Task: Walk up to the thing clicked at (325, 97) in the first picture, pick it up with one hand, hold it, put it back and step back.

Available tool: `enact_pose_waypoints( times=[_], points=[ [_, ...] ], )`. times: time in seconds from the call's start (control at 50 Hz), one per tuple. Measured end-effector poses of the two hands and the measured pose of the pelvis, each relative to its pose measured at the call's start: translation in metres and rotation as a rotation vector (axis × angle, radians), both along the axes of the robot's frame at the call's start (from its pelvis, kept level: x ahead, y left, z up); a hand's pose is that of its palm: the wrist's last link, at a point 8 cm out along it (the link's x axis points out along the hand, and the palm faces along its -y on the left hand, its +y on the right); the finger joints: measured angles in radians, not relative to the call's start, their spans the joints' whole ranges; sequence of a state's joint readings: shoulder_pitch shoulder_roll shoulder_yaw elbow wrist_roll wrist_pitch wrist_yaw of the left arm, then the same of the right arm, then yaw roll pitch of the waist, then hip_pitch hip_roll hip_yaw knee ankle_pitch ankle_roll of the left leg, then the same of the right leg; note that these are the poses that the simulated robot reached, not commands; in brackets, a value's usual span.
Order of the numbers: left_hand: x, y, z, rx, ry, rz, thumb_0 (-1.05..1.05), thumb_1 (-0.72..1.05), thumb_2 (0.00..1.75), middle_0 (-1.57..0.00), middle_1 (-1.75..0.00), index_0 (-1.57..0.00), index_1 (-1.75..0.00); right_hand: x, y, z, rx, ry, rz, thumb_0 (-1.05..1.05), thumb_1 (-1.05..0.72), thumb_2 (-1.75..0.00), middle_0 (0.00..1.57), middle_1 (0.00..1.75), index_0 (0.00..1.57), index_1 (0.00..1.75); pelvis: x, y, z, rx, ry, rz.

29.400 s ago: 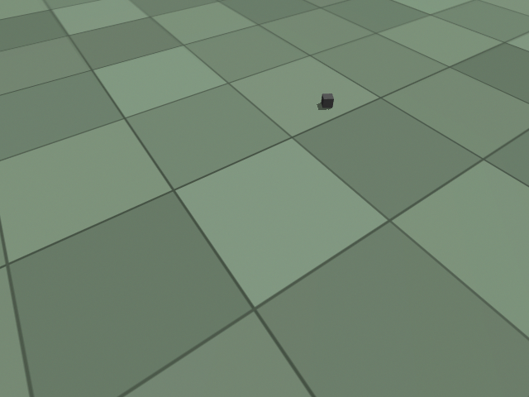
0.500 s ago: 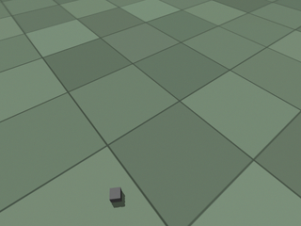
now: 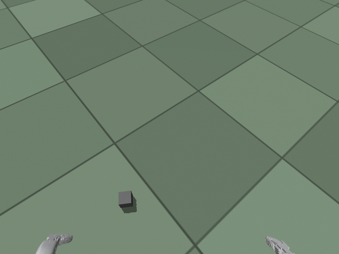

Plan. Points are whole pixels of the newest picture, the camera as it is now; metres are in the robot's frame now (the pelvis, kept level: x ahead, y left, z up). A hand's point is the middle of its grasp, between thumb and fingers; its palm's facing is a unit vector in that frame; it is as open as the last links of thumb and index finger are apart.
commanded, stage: rise first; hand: left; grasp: from above
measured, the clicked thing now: (125, 199) +0.47 +0.23 -0.71
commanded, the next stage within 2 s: none
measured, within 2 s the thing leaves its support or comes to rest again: neither
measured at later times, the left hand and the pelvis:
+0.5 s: hand out of the picture +0.13 +0.27 -0.21, palm faces -0.21 -0.84 -0.50, open 13.8 cm; pelvis -0.01 +0.00 -0.07, yaw +0 degrees
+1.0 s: hand (93, 227) +0.28 +0.29 -0.41, palm faces -0.45 -0.34 -0.82, open 13.8 cm; pelvis -0.08 -0.01 -0.28, yaw -2 degrees
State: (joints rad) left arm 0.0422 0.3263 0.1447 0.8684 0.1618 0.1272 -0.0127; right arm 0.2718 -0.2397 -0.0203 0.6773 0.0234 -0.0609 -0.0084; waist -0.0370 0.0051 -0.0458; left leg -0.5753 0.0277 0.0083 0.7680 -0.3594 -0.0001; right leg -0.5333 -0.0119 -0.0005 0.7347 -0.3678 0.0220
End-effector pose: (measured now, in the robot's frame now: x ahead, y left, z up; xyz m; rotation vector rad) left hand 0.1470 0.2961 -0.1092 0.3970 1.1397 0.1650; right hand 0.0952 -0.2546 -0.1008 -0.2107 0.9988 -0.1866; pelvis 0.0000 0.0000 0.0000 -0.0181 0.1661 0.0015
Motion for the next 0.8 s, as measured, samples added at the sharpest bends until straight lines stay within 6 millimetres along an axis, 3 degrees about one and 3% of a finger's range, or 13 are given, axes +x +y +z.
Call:
enact_pose_waypoints(
  times=[0.18, 0.4, 0.48, 0.6, 0.8],
  points=[
    [-0.013, 0.004, -0.021, 0.027, -0.023, -0.034, 0.0, -0.39, 0.95, -0.08, -1.05, -0.09, -1.04, 0.031, -0.001, -0.014, -0.043, -0.114, 0.046, 0.01, -0.86, -0.89, 0.21, 0.3, 0.2, 0.3, -0.004, 0.002, -0.029, -0.011, 0.063, 0.006],
    [-0.02, 0.004, -0.036, 0.067, -0.002, -0.086, -0.01, -0.45, 0.95, -0.05, -1.09, -0.06, -1.08, 0.059, 0.009, -0.026, -0.049, -0.213, 0.096, 0.01, -0.83, -0.88, 0.21, 0.3, 0.2, 0.3, -0.007, 0.0, -0.053, -0.023, 0.123, 0.014],
    [-0.014, 0.008, -0.052, 0.108, 0.008, -0.133, -0.01, -0.45, 0.95, -0.04, -1.1, -0.06, -1.08, 0.062, 0.01, -0.039, -0.05, -0.227, 0.119, 0.01, -0.82, -0.88, 0.21, 0.3, 0.2, 0.3, -0.01, -0.001, -0.067, -0.024, 0.16, 0.015],
    [0.016, 0.015, -0.096, 0.198, -0.027, -0.28, -0.01, -0.44, 0.95, -0.02, -1.1, -0.04, -1.09, 0.059, 0.002, -0.086, -0.055, -0.212, 0.156, 0.01, -0.78, -0.87, 0.21, 0.3, 0.2, 0.3, -0.022, -0.004, -0.109, -0.02, 0.249, 0.01],
    [0.084, 0.013, -0.18, 0.383, -0.143, -0.543, -0.01, -0.43, 0.96, -0.02, -1.11, -0.03, -1.1, 0.027, -0.02, -0.202, -0.05, -0.067, 0.145, 0.01, -0.76, -0.86, 0.21, 0.3, 0.2, 0.3, -0.048, -0.009, -0.202, -0.017, 0.384, -0.005]
  ],
)
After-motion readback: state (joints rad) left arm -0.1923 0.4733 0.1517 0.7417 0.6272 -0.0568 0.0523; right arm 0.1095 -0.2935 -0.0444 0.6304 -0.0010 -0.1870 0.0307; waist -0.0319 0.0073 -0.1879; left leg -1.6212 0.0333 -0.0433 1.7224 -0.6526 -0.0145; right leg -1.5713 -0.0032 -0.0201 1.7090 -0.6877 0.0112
